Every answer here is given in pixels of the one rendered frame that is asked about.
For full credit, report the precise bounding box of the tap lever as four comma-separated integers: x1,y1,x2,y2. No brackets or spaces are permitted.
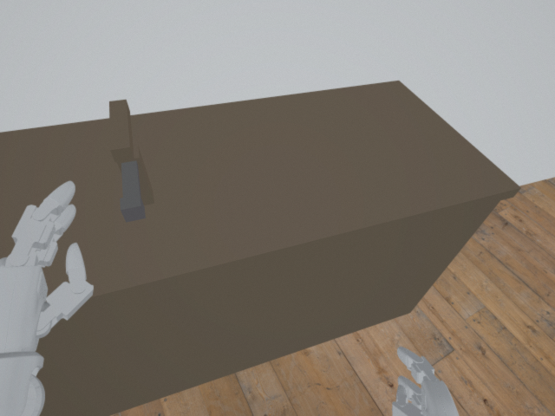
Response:
120,161,146,222

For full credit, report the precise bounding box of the counter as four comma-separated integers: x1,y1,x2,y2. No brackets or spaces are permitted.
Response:
0,81,521,416

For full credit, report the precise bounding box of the right robot hand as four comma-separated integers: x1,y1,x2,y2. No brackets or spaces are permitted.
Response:
392,347,459,416

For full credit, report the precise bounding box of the left robot hand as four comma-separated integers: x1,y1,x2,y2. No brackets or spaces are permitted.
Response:
0,181,94,354

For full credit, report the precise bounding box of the robot left forearm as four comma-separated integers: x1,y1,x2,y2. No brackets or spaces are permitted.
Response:
0,352,45,416

